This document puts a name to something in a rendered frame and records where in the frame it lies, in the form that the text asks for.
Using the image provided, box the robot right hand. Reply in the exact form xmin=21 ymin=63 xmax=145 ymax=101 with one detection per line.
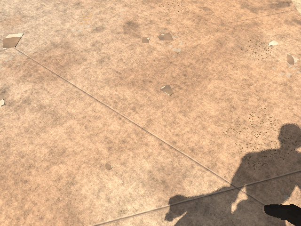
xmin=264 ymin=203 xmax=301 ymax=226

